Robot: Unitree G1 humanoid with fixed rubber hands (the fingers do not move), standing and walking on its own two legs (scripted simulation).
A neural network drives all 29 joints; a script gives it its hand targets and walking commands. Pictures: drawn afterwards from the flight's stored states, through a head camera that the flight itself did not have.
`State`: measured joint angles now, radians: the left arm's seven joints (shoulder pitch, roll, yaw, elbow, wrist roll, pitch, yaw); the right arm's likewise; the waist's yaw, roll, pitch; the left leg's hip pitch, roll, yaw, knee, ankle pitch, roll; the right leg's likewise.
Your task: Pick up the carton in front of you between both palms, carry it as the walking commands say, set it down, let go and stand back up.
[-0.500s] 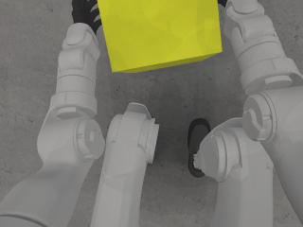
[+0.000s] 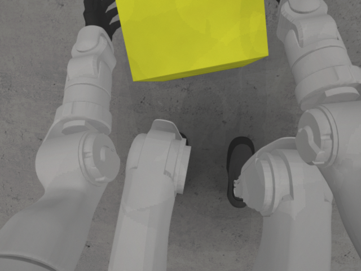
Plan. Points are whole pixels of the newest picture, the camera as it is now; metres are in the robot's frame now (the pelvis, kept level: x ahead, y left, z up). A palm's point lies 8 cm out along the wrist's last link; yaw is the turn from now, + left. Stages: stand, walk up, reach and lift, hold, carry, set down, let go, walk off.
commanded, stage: set down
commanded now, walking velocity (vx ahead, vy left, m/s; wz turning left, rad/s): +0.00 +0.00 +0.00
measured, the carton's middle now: (192, 21) +0.52 +0.07 -0.23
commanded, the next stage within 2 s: let go in 1.20 s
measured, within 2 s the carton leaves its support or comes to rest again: neither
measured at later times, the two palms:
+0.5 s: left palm (44, 3) +0.49 +0.26 -0.07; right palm out of the picture +0.58 -0.11 -0.07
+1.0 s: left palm out of the picture +0.49 +0.26 +0.10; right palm out of the picture +0.58 -0.13 +0.09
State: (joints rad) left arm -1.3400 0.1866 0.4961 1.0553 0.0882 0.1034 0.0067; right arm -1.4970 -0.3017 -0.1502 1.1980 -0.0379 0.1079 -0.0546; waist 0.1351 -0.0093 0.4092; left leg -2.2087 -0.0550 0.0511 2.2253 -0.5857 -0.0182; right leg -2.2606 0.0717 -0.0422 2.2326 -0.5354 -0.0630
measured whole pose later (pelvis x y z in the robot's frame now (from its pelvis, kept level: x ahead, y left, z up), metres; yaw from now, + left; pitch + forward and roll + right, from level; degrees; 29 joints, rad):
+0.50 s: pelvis +0.02 +0.02 +0.05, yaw +0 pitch +39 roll +0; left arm -1.10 0.21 0.25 0.78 -0.14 0.15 0.14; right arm -1.33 -0.40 -0.08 1.02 0.11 0.18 -0.04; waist 0.13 -0.01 0.16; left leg -2.16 -0.08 0.07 2.07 -0.59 0.05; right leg -2.17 0.06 0.00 2.06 -0.58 0.00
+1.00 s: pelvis +0.03 +0.01 +0.19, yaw +0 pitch +46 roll +2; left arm -0.97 0.21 0.31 0.74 -0.12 0.18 0.06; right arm -1.20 -0.35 -0.13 0.94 0.04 0.21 -0.02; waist 0.14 -0.04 -0.06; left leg -1.87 -0.07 0.02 1.55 -0.48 0.00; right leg -1.90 0.08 0.02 1.56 -0.46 -0.03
